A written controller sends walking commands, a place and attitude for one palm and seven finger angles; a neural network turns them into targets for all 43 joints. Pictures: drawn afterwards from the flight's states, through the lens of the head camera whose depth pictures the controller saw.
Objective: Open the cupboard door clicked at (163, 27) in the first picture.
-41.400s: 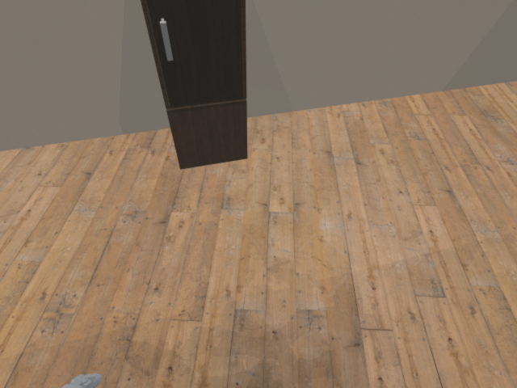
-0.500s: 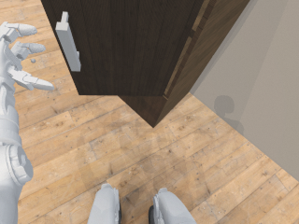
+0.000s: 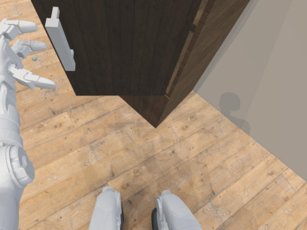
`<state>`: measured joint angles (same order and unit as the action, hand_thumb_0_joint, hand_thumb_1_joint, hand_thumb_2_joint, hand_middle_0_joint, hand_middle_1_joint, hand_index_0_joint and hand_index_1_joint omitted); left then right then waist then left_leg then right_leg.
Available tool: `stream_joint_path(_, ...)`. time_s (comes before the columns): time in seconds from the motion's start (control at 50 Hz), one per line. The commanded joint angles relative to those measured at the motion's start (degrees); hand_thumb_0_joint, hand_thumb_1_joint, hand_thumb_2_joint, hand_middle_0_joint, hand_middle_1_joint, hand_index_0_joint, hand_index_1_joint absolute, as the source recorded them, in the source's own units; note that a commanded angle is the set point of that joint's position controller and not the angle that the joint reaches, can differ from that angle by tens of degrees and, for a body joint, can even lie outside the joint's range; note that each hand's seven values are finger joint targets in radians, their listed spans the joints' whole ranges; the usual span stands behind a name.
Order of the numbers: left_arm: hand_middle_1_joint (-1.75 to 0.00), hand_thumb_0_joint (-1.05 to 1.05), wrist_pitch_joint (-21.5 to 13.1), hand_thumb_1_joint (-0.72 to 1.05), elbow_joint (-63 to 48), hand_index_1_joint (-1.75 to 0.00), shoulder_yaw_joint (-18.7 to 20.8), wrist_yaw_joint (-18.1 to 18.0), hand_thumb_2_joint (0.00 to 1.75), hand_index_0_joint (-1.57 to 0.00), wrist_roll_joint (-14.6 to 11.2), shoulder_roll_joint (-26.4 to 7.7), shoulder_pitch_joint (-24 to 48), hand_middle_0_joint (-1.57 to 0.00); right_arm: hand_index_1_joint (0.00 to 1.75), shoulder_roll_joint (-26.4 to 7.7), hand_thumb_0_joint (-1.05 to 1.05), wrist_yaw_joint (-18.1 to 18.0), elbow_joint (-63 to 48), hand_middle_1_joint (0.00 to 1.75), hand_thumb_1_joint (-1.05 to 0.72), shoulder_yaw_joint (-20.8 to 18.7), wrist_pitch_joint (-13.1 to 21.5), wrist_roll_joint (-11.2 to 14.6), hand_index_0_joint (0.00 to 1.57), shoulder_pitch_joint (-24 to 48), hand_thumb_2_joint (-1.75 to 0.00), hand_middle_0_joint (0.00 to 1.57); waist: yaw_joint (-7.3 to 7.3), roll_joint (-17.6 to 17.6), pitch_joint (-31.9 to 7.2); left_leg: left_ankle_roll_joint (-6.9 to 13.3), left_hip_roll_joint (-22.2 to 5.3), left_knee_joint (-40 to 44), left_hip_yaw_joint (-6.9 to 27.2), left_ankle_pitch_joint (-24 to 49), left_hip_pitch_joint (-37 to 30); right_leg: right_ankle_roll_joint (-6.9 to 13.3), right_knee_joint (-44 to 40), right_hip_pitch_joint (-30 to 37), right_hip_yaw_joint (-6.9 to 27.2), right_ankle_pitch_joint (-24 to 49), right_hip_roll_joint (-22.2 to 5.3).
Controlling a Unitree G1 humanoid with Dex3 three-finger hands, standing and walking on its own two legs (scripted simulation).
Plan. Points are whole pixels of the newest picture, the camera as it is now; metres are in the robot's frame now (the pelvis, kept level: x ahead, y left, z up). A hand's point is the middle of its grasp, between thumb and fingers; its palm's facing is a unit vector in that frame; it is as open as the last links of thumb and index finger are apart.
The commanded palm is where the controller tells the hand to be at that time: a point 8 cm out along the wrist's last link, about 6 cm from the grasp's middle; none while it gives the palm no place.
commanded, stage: slide the fingers in behind the handle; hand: left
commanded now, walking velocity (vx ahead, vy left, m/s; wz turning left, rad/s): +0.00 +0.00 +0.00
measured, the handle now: (63, 41) +0.55 +0.19 +0.07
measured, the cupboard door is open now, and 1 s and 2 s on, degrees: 46 46 45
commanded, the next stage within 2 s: close the thumb around the handle in 1.34 s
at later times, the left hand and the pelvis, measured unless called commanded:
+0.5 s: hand (44, 59) +0.51 +0.23 +0.06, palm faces +0.06 -1.00 +0.00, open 14.3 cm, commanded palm +0.49 +0.24 +0.06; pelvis +0.00 -0.01 +0.00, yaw +1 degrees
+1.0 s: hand (59, 63) +0.50 +0.20 +0.06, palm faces +0.01 -1.00 -0.03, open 14.6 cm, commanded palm +0.49 +0.21 +0.06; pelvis +0.00 +0.00 +0.00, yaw +3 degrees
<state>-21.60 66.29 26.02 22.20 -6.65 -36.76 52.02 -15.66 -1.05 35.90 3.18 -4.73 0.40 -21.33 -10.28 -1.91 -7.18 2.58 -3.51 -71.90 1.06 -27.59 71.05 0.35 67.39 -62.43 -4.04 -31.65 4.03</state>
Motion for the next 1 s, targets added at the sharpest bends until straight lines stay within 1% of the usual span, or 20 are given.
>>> stream_joint_path(0.0, -1.2, 0.0, -4.14, -0.5, -13.55, -1.2, 0.72, -1.72, 0.3, -0.3, -0.7, -13.62, 23.4, -0.3, 0.3, -11.57, 0.0, -0.61, -2.31, 0.3, -0.9, -4.68, 0.95, -0.43, 0.2, -9.53, -0.9, 0.2, 0.04, -11.88, -30.43, -0.88, -0.07, 7.03, 5.79, 22.83, -38.25, 1.4, -8.09, -0.45, 1.14, 15.73, 0.27)
stream_joint_path(0.04, -1.2, 0.0, -4.25, -0.5, -12.5, -1.2, -0.09, -2.46, 0.3, -0.3, -0.47, -12.52, 23.25, -0.3, 0.3, -11.48, 0.0, -0.46, -2.29, 0.3, -0.9, -4.64, 0.87, -0.49, 0.2, -9.56, -0.9, 0.2, -0.17, -11.2, -28.43, -1.01, 0.0, 7.56, 6.0, 21.62, -37.69, 1.47, -8.35, -0.67, 0.93, 14.78, 0.3)
stream_joint_path(0.06, -1.2, 0.0, -4.47, -0.5, -13.48, -1.2, -0.22, -2.81, 0.3, -0.3, -0.62, -12.11, 24.17, -0.3, 0.3, -11.45, 0.0, -0.42, -2.18, 0.3, -0.9, -4.75, 0.96, -0.62, 0.2, -9.51, -0.9, 0.2, -0.57, -10.87, -29.03, -0.75, 0.11, 7.34, 5.72, 21.47, -37.4, 1.32, -8.57, -0.02, 1.16, 15.09, 0.23)
stream_joint_path(0.2, -1.2, 0.0, -5.12, -0.5, -12.85, -1.2, -0.34, -3.97, 0.3, -0.3, -0.22, -10.85, 21.81, -0.3, 0.3, -11.14, 0.0, 0.11, -2.48, 0.3, -0.9, -4.81, 0.73, -0.68, 0.2, -9.47, -0.9, 0.2, 0.25, -9.81, -30.13, -0.87, 0.34, 7.16, 5.24, 23.43, -37.34, 1.32, -8.25, 1.81, 1.31, 17.24, 0.29)
stream_joint_path(0.26, -1.2, 0.0, -5.09, -0.5, -12.6, -1.2, -2.22, -4.02, 0.3, -0.3, -0.47, -8.51, 22.65, -0.3, 0.3, -10.9, 0.0, 0.11, -2.37, 0.3, -0.9, -4.86, 0.67, -0.55, 0.2, -9.22, -0.9, 0.2, -0.81, -8.28, -28.33, -0.49, 0.58, 7.16, 4.87, 21.5, -35.45, 1.13, -8.87, 2.59, 1.62, 17.03, 0.35)
stream_joint_path(0.4, -1.2, 0.0, -6.19, -0.5, -13.46, -1.2, -4.66, -4.69, 0.3, -0.3, -0.38, -5.33, 25.45, -0.3, 0.3, -10.69, 0.0, 0.23, -1.21, 0.3, -0.9, -5.19, 0.92, -0.8, 0.2, -9.31, -0.9, 0.2, -1.18, -11.25, -29.34, -0.99, 0.35, 7.15, 5.71, 22.58, -39.1, 1.45, -8.51, -0.61, 1.22, 16.33, 0.16)
stream_joint_path(0.44, -1.2, 0.0, -6.27, -0.5, -14.13, -1.2, -4.7, -5.0, 0.3, -0.3, -0.44, -4.76, 24.27, -0.3, 0.3, -10.67, 0.0, 0.36, -1.26, 0.3, -0.9, -5.34, 0.9, -0.98, 0.2, -9.32, -0.9, 0.2, -0.82, -10.6, -30.43, -0.97, 0.47, 7.25, 5.77, 22.99, -39.51, 1.52, -8.58, 0.3, 1.19, 16.62, 0.14)
stream_joint_path(0.48, -1.2, 0.0, -6.52, -0.5, -14.15, -1.2, -6.93, -5.17, 0.3, -0.3, -0.58, -1.93, 25.23, -0.3, 0.3, -10.37, 0.0, 0.47, -1.1, 0.3, -0.9, -5.35, 0.99, -1.03, 0.2, -9.28, -0.9, 0.2, -1.81, -10.36, -29.15, -0.82, 0.63, 6.98, 5.79, 22.93, -39.46, 1.61, -8.69, -0.55, 1.13, 16.76, 0.25)
stream_joint_path(0.54, -1.2, 0.0, -6.35, -0.5, -13.12, -1.2, -7.85, -5.87, 0.3, -0.3, -0.11, -1.1, 26.59, -0.3, 0.3, -10.46, 0.0, 0.63, -0.48, 0.3, -0.9, -5.4, 0.99, -1.1, 0.2, -9.28, -0.9, 0.2, -2.23, -9.67, -28.36, -0.79, 0.67, 7.26, 5.96, 21.08, -38.59, 1.47, -9.01, -0.87, 1.07, 15.7, 0.14)
stream_joint_path(0.56, -1.2, 0.0, -6.42, -0.5, -12.77, -1.2, -6.99, -6.16, 0.3, -0.3, 0.3, -2.33, 25.62, -0.3, 0.3, -10.6, 0.0, 0.59, -0.51, 0.3, -0.9, -5.5, 0.86, -1.08, 0.2, -9.39, -0.9, 0.2, -1.54, -9.61, -28.55, -0.96, 0.66, 7.57, 6.07, 20.76, -38.48, 1.62, -8.94, -0.4, 1.04, 15.26, 0.18)
stream_joint_path(0.6, -1.2, 0.0, -6.96, -0.5, -14.03, -1.2, -9.27, -6.39, 0.3, -0.3, 0.41, 0.3, 27.7, -0.3, 0.3, -10.34, 0.0, 0.74, -0.13, 0.3, -0.9, -5.57, 0.97, -1.24, 0.2, -9.28, -0.9, 0.2, -2.15, -11.7, -29.51, -1.14, 0.6, 7.27, 6.33, 22.22, -40.71, 1.69, -8.63, -2.19, 0.91, 15.76, 0.05)
stream_joint_path(0.68, -1.2, 0.0, -7.47, -0.5, -15.34, -1.2, -11.47, -7.07, 0.3, -0.3, -0.02, 3.85, 27.56, -0.3, 0.3, -10.07, 0.0, 1.09, -0.03, 0.3, -0.9, -5.88, 1.1, -1.49, 0.2, -9.49, -0.9, 0.2, -2.72, -11.04, -30.11, -1.08, 0.75, 7.44, 6.76, 23.53, -42.53, 1.87, -8.9, -2.15, 0.54, 16.37, 0.18)
stream_joint_path(0.72, -1.2, 0.0, -7.5, -0.5, -14.27, -1.2, -10.96, -7.39, 0.3, -0.3, 0.28, 3.11, 26.3, -0.3, 0.3, -10.24, 0.0, 1.19, 0.14, 0.3, -0.9, -5.89, 0.88, -1.43, 0.2, -9.08, -0.9, 0.2, -2.09, -10.69, -29.61, -1.27, 0.78, 7.8, 6.65, 21.72, -41.54, 1.87, -9.06, -1.8, 0.59, 15.41, 0.13)
stream_joint_path(0.76, -1.2, 0.0, -7.46, -0.5, -13.36, -1.2, -12.94, -7.59, 0.3, -0.3, 0.4, 5.44, 27.53, -0.3, 0.3, -10.02, 0.0, 1.29, 0.43, 0.3, -0.9, -5.89, 0.97, -1.45, 0.2, -8.8, -0.9, 0.2, -3.17, -9.51, -27.3, -1.04, 0.97, 7.85, 6.5, 19.18, -40.02, 1.74, -9.61, -2.32, 0.58, 14.4, 0.11)
stream_joint_path(0.8, -1.2, 0.0, -7.86, -0.5, -13.5, -1.2, -11.56, -8.07, 0.3, -0.3, 0.37, 3.59, 28.82, -0.3, 0.3, -10.25, 0.0, 1.19, 0.55, 0.3, -0.9, -5.79, 1.2, -1.49, 0.2, -8.85, -0.9, 0.2, -2.98, -10.29, -28.16, -0.87, 1.07, 7.46, 6.24, 19.46, -39.57, 1.77, -9.27, -2.22, 0.92, 14.71, 0.03)
stream_joint_path(0.86, -1.2, 0.0, -8.02, -0.5, -13.66, -1.2, -14.06, -8.28, 0.3, -0.3, 0.82, 6.79, 28.03, -0.3, 0.3, -9.88, 0.0, 1.48, 0.29, 0.3, -0.9, -5.9, 1.19, -1.66, 0.2, -8.74, -0.9, 0.2, -2.91, -10.88, -28.4, -1.15, 1.14, 7.87, 6.54, 19.6, -40.69, 1.96, -9.19, -2.51, 0.59, 14.44, -0.02)
stream_joint_path(0.88, -1.2, 0.0, -8.54, -0.5, -15.19, -1.2, -15.31, -8.45, 0.3, -0.3, 0.44, 8.43, 29.61, -0.3, 0.3, -9.68, 0.0, 1.57, 0.44, 0.3, -0.9, -5.92, 1.39, -1.8, 0.2, -8.95, -0.9, 0.2, -3.33, -12.65, -28.7, -1.32, 1.0, 8.02, 7.11, 21.18, -42.91, 2.15, -8.83, -3.66, 0.18, 14.86, -0.01)
stream_joint_path(0.92, -1.2, 0.0, -8.88, -0.5, -16.56, -1.2, -15.21, -8.99, 0.3, -0.3, 0.64, 8.64, 28.48, -0.3, 0.3, -9.84, 0.0, 1.85, 0.43, 0.3, -0.9, -6.31, 1.27, -1.94, 0.2, -8.75, -0.9, 0.2, -2.4, -13.13, -31.39, -1.73, 0.84, 8.12, 7.7, 22.82, -45.29, 2.29, -8.56, -3.65, -0.03, 15.25, 0.0)
stream_joint_path(0.96, -1.2, 0.0, -8.18, -0.5, -14.23, -1.2, -13.67, -9.58, 0.3, -0.3, 0.34, 7.62, 27.31, -0.3, 0.3, -9.89, 0.0, 1.84, 0.41, 0.3, -0.9, -6.25, 1.01, -1.71, 0.2, -8.6, -0.9, 0.2, -2.49, -10.81, -29.15, -1.56, 0.91, 8.42, 7.46, 21.11, -42.98, 2.16, -8.9, -2.87, -0.12, 14.74, 0.01)
stream_joint_path(0.98, -1.2, 0.0, -7.79, -0.5, -12.3, -1.2, -10.82, -10.31, 0.3, -0.3, -0.04, 5.04, 27.02, -0.3, 0.3, -10.14, 0.0, 1.68, 0.43, 0.3, -0.9, -5.95, 1.0, -1.77, 0.2, -9.18, -0.9, 0.2, -2.05, -9.79, -28.09, -1.34, 1.06, 8.37, 7.43, 20.62, -41.19, 2.21, -8.64, -2.48, -0.1, 14.57, 0.1)
